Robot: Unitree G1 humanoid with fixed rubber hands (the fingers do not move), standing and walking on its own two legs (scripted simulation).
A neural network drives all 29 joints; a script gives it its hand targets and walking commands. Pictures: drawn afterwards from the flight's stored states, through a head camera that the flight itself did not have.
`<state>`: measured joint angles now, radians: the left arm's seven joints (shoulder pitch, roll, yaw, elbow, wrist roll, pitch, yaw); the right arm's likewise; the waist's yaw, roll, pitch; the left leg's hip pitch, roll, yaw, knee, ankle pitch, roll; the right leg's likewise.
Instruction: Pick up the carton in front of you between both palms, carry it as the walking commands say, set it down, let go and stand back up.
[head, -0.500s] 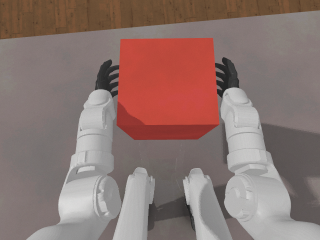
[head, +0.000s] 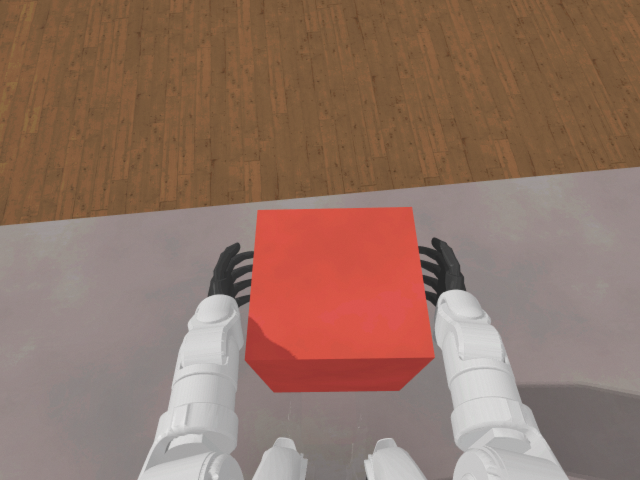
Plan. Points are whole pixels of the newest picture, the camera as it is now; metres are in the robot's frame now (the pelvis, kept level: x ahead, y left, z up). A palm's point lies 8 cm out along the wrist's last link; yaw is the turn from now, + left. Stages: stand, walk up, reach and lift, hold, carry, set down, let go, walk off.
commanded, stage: reach and lift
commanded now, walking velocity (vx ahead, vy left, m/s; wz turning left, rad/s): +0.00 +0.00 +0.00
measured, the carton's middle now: (335, 309) +0.38 +0.00 -0.10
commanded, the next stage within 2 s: hold in 1.48 s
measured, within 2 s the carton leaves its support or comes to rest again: neither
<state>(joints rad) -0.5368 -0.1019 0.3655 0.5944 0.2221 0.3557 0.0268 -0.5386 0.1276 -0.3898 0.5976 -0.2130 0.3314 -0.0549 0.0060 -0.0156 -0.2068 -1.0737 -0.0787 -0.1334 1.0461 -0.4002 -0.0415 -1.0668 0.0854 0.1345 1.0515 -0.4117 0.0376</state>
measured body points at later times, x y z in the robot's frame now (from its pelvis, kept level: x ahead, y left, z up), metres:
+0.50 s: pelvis +0.03 +0.00 +0.08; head +0.00 +0.00 +0.53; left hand +0.33 +0.15 +0.10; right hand +0.34 -0.15 +0.10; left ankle +0.05 +0.13 -0.66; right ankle +0.04 -0.13 -0.66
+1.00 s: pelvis +0.03 +0.00 +0.09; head +0.00 +0.00 +0.54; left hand +0.33 +0.15 +0.11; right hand +0.34 -0.15 +0.11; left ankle +0.05 +0.13 -0.66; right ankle +0.04 -0.13 -0.66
